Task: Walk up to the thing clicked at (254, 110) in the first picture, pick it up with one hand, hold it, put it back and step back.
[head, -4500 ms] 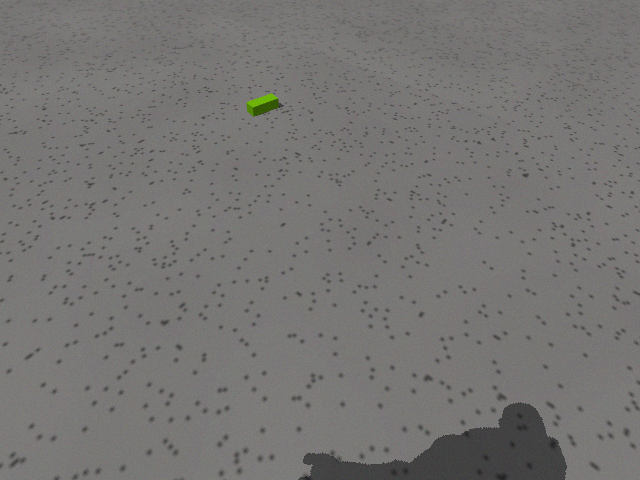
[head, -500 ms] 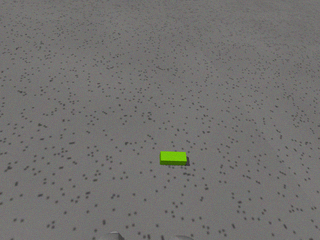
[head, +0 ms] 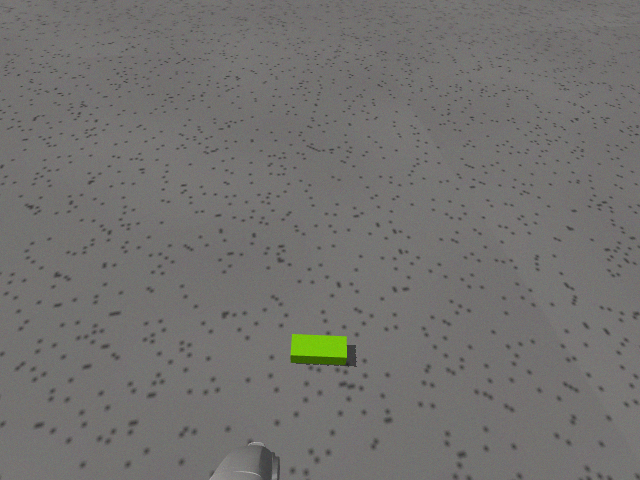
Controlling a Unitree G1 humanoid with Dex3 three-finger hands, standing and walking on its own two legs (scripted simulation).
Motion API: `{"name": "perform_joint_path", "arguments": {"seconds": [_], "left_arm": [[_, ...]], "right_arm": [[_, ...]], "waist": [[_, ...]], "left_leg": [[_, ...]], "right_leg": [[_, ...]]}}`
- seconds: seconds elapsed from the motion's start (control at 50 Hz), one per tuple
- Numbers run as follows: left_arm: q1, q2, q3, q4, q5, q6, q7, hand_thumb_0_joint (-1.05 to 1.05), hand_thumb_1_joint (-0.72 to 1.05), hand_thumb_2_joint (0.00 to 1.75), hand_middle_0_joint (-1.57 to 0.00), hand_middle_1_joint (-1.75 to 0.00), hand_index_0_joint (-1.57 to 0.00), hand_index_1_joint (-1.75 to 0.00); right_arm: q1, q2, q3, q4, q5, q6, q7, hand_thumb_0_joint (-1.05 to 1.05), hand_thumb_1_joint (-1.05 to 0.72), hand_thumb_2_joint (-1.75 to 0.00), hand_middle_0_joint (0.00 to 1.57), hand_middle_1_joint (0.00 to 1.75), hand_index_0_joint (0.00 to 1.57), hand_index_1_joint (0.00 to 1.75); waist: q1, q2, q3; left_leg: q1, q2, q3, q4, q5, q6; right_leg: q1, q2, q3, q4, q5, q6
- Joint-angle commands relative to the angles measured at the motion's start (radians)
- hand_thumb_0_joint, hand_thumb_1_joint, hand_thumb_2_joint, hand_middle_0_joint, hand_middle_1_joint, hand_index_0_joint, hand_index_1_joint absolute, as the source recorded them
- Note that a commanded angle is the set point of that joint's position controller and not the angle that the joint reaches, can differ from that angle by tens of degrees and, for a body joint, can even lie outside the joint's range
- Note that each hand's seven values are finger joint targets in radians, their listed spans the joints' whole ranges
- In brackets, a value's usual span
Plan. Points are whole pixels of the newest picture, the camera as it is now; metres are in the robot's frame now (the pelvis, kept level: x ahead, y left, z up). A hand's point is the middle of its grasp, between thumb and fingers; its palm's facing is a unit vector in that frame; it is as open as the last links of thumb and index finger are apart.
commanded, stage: walk up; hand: left
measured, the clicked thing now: (318, 349) +0.59 +0.02 -0.73
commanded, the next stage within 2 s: none
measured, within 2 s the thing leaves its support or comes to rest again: neither
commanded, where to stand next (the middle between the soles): +0.29 -0.25 m, yaw +4 degrees
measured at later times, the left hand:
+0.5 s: hand (238, 441) +0.19 +0.13 -0.15, palm faces -0.02 -0.92 -0.40, open 7.4 cm
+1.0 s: hand (337, 401) +0.26 -0.01 -0.16, palm faces +0.02 -0.94 -0.33, open 7.4 cm
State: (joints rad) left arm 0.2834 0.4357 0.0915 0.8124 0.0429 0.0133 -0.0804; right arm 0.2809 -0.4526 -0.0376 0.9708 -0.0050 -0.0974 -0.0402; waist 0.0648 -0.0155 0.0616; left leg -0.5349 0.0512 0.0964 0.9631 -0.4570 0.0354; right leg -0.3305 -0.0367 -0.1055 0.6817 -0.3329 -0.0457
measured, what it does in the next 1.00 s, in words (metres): steps to the right: left foot, then right foot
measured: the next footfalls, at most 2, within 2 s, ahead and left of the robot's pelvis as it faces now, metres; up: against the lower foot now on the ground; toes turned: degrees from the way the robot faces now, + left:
left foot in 0.10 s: +0.17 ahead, +0.07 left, +0.00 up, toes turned +7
right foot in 0.46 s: +0.22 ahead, -0.33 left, +0.00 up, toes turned -5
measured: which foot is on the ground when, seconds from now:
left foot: up 0.00-0.08, down 0.10-0.48, up 0.50-0.86, down 0.88-1.00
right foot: down 0.00-0.10, up 0.12-0.44, down 0.46-0.90, up 0.92-1.00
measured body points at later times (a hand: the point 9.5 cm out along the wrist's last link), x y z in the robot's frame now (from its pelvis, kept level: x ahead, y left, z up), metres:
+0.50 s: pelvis +0.12 -0.18 -0.03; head +0.13 -0.17 +0.42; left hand +0.19 +0.18 -0.12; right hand +0.15 -0.57 -0.10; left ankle +0.12 +0.05 -0.71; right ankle +0.18 -0.33 -0.72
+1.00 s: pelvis +0.24 -0.27 +0.00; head +0.28 -0.25 +0.44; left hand +0.26 +0.04 -0.13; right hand +0.38 -0.57 -0.10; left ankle +0.30 -0.16 -0.72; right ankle +0.23 -0.38 -0.67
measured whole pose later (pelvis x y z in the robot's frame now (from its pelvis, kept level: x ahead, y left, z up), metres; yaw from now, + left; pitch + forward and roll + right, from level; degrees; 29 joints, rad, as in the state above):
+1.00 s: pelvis +0.24 -0.27 +0.00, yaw +4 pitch -3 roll +1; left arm 0.29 0.39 0.02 0.88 0.01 0.00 -0.02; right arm 0.18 -0.37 -0.02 0.85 0.00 -0.06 0.00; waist 0.02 -0.04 0.12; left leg -0.37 -0.01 0.06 0.67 -0.26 0.06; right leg -0.43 -0.02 -0.04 1.08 -0.52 -0.01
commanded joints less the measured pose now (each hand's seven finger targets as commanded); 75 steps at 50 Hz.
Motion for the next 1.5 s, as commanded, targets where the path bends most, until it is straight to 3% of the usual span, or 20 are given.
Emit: {"name": "perform_joint_path", "arguments": {"seconds": [0.0, 0.04, 0.08, 0.1, 0.2, 0.36, 0.42, 0.44, 0.46, 0.48, 0.56, 0.68, 0.78, 0.82, 0.88, 1.08, 1.14, 1.16, 1.4, 1.48], "left_arm": [[-0.068, 0.228, 0.051, -0.125, 0.001, -0.019, 0.018, 0.00, 0.90, 0.90, -0.20, -0.30, -0.20, -0.30], [-0.111, 0.180, 0.028, -0.161, -0.012, -0.013, 0.010, 0.00, 0.90, 0.90, -0.20, -0.30, -0.20, -0.30], [-0.018, 0.108, 0.012, -0.159, -0.010, 0.003, 0.010, 0.00, 0.90, 0.90, -0.20, -0.30, -0.20, -0.30], [0.033, 0.233, 0.043, -0.136, 0.002, 0.027, 0.016, 0.00, 0.90, 0.90, -0.20, -0.30, -0.20, -0.30], [0.054, 0.240, 0.071, -0.069, 0.007, 0.030, -0.001, 0.00, 0.90, 0.90, -0.20, -0.30, -0.20, -0.30], [-0.008, 0.216, 0.086, -0.073, 0.001, 0.037, -0.040, 0.00, 0.90, 0.90, -0.20, -0.30, -0.20, -0.30], [0.166, 0.221, 0.104, 0.003, 0.003, 0.027, -0.025, 0.00, 0.90, 0.90, -0.20, -0.30, -0.20, -0.30], [0.258, 0.267, 0.120, 0.034, 0.016, 0.019, -0.013, 0.00, 0.90, 0.90, -0.20, -0.30, -0.20, -0.30], [0.298, 0.361, 0.133, 0.018, 0.025, 0.004, 0.001, 0.00, 0.90, 0.90, -0.20, -0.30, -0.20, -0.30], [0.129, 0.409, 0.122, -0.046, 0.012, -0.007, 0.012, 0.00, 0.90, 0.90, -0.20, -0.30, -0.20, -0.30], [0.028, 0.288, 0.088, -0.052, -0.011, -0.031, 0.031, 0.00, 0.90, 0.90, -0.20, -0.30, -0.20, -0.30], [0.087, 0.246, 0.050, -0.038, -0.021, -0.056, 0.048, 0.00, 0.90, 0.90, -0.20, -0.30, -0.20, -0.30], [0.043, 0.217, 0.013, -0.030, -0.041, -0.059, 0.081, 0.00, 0.90, 0.90, -0.20, -0.30, -0.20, -0.30], [0.020, 0.197, -0.007, -0.029, -0.054, -0.059, 0.088, 0.00, 0.90, 0.90, -0.20, -0.30, -0.20, -0.30], [0.082, 0.196, 0.001, -0.040, -0.049, -0.054, 0.088, 0.00, 0.90, 0.90, -0.20, -0.30, -0.20, -0.30], [0.154, 0.164, 0.015, 0.103, -0.041, -0.087, 0.112, 0.00, 0.90, 0.90, -0.20, -0.30, -0.20, -0.30], [0.053, 0.381, 0.053, 0.048, -0.021, -0.094, 0.140, 0.00, 0.90, 0.90, -0.20, -0.30, -0.20, -0.30], [0.000, 0.351, 0.051, 0.033, -0.023, -0.094, 0.144, 0.00, 0.90, 0.90, -0.20, -0.30, -0.20, -0.30], [-0.089, 0.269, 0.014, 0.027, -0.033, -0.071, 0.125, 0.00, 0.90, 0.90, -0.20, -0.30, -0.20, -0.30], [-0.111, 0.201, -0.017, 0.066, -0.046, -0.058, 0.131, 0.00, 0.90, 0.90, -0.20, -0.30, -0.20, -0.30]], "right_arm": [[0.163, -0.198, -0.064, -0.032, 0.008, -0.030, -0.015, 0.00, -0.90, -0.90, 0.20, 0.30, 0.20, 0.30], [0.316, -0.223, -0.085, -0.002, -0.003, -0.043, -0.032, 0.00, -0.90, -0.90, 0.20, 0.30, 0.20, 0.30], [0.316, -0.374, -0.127, -0.050, -0.031, -0.041, -0.060, 0.00, -0.90, -0.90, 0.20, 0.30, 0.20, 0.30], [0.224, -0.406, -0.136, -0.100, 0.003, -0.034, -0.065, 0.00, -0.90, -0.90, 0.20, 0.30, 0.20, 0.30], [0.084, -0.301, -0.102, -0.106, -0.006, -0.034, -0.045, 0.00, -0.90, -0.90, 0.20, 0.30, 0.20, 0.30], [0.008, -0.383, -0.131, -0.113, -0.028, -0.023, -0.023, 0.00, -0.90, -0.90, 0.20, 0.30, 0.20, 0.30], [-0.033, -0.331, -0.114, -0.097, -0.034, 0.003, -0.025, 0.00, -0.90, -0.90, 0.20, 0.30, 0.20, 0.30], [-0.018, -0.247, -0.088, -0.095, -0.039, 0.016, -0.029, 0.00, -0.90, -0.90, 0.20, 0.30, 0.20, 0.30], [-0.051, -0.154, -0.054, -0.129, -0.018, 0.017, -0.034, 0.00, -0.90, -0.90, 0.20, 0.30, 0.20, 0.30], [-0.081, -0.213, -0.074, -0.147, -0.003, 0.016, -0.052, 0.00, -0.90, -0.90, 0.20, 0.30, 0.20, 0.30], [0.066, -0.256, -0.065, -0.029, 0.008, -0.006, -0.022, 0.00, -0.90, -0.90, 0.20, 0.30, 0.20, 0.30], [-0.002, -0.185, -0.052, -0.085, -0.006, 0.000, 0.022, 0.00, -0.90, -0.90, 0.20, 0.30, 0.20, 0.30], [-0.036, -0.115, -0.035, -0.113, 0.008, 0.017, 0.025, 0.00, -0.90, -0.90, 0.20, 0.30, 0.20, 0.30], [0.019, -0.138, -0.046, -0.096, 0.001, 0.015, 0.016, 0.00, -0.90, -0.90, 0.20, 0.30, 0.20, 0.30], [0.142, -0.311, -0.111, -0.143, 0.021, 0.020, 0.014, 0.00, -0.90, -0.90, 0.20, 0.30, 0.20, 0.30], [-0.161, -0.155, -0.045, -0.175, -0.013, 0.088, 0.049, 0.00, -0.90, -0.90, 0.20, 0.30, 0.20, 0.30], [-0.150, -0.135, -0.054, -0.191, -0.015, 0.125, 0.038, 0.00, -0.90, -0.90, 0.20, 0.30, 0.20, 0.30], [-0.146, -0.176, -0.068, -0.170, -0.015, 0.132, 0.037, 0.00, -0.90, -0.90, 0.20, 0.30, 0.20, 0.30], [-0.058, -0.126, -0.066, -0.058, -0.007, 0.105, 0.054, 0.00, -0.90, -0.90, 0.20, 0.30, 0.20, 0.30], [-0.149, -0.277, -0.086, -0.069, -0.003, 0.090, 0.046, 0.00, -0.90, -0.90, 0.20, 0.30, 0.20, 0.30]], "waist": [[-0.050, -0.154, -0.054], [-0.148, -0.024, -0.136], [-0.128, 0.195, -0.141], [-0.110, 0.039, -0.128], [-0.050, 0.101, 0.018], [-0.047, 0.225, -0.023], [0.055, 0.077, -0.074], [0.106, -0.137, -0.073], [0.147, -0.421, -0.017], [0.077, -0.343, 0.051], [-0.021, -0.179, 0.034], [0.002, -0.114, 0.044], [-0.033, -0.062, -0.047], [-0.087, -0.005, -0.103], [-0.145, 0.137, -0.235], [-0.006, 0.136, -0.081], [-0.006, -0.187, -0.051], [-0.025, -0.108, -0.017], [-0.071, -0.163, -0.131], [-0.078, 0.189, -0.113]], "left_leg": [[0.126, -0.014, 0.007, -0.236, 0.157, 0.009], [0.487, 0.000, -0.060, -0.428, 0.349, 0.006], [0.625, 0.377, -0.750, -0.662, -0.014, 0.133], [0.533, 0.465, -0.834, -0.702, -0.207, 0.207], [0.224, 0.279, -0.383, -0.646, -0.067, 0.172], [0.073, 0.232, -0.222, -0.582, -0.206, 0.146], [-0.039, 0.154, -0.104, -0.312, -0.249, 0.087], [-0.167, 0.078, -0.017, -0.048, -0.280, 0.056], [-0.403, -0.074, -0.001, 0.288, -0.236, 0.006], [-0.412, -0.038, -0.162, 0.354, -0.152, 0.003], [-0.245, 0.054, -0.139, 0.215, 0.044, 0.005], [-0.087, 0.020, -0.080, -0.068, 0.103, -0.002], [0.150, -0.047, -0.031, -0.278, 0.276, 0.022], [0.383, -0.069, -0.039, -0.432, 0.430, 0.064], [0.686, 0.422, -0.777, -0.572, 0.286, 0.396], [0.029, 0.063, -0.167, -0.301, 0.288, 0.127], [-0.062, -0.038, -0.221, 0.113, -0.144, 0.003], [-0.080, -0.012, -0.258, 0.185, -0.102, -0.005], [0.268, -0.057, -0.029, -0.349, 0.138, -0.026], [0.221, 0.260, -0.507, -0.516, 0.191, 0.216]], "right_leg": [[0.026, -0.198, 0.242, -0.236, 0.159, -0.198], [-0.140, -0.145, 0.148, 0.002, 0.186, -0.132], [-0.458, 0.049, 0.128, 0.422, -0.164, -0.001], [-0.452, -0.009, 0.227, 0.509, -0.197, 0.017], [-0.330, -0.091, 0.223, 0.455, -0.027, 0.050], [-0.115, -0.082, 0.081, 0.181, -0.057, 0.050], [0.148, -0.001, -0.002, 0.032, -0.053, 0.040], [0.245, 0.005, 0.034, -0.051, -0.152, 0.025], [0.211, -0.224, 0.557, -0.366, -0.546, -0.053], [0.118, -0.344, 0.812, -0.539, -0.610, -0.149], [0.103, -0.246, 0.481, -0.347, -0.307, -0.153], [0.107, -0.274, 0.354, -0.347, 0.104, -0.171], [0.150, -0.228, 0.168, -0.161, 0.698, -0.069], [0.065, -0.165, 0.091, 0.010, 0.709, -0.007], [-0.359, 0.020, 0.099, 0.568, -0.307, 0.091], [0.184, 0.044, 0.035, -0.084, 0.164, 0.060], [0.020, -0.450, 0.690, -0.374, 0.069, -0.184], [0.025, -0.433, 0.662, -0.350, 0.057, -0.219], [0.016, -0.198, 0.226, -0.052, 0.360, -0.113], [-0.069, -0.003, 0.084, 0.160, -0.215, 0.033]]}}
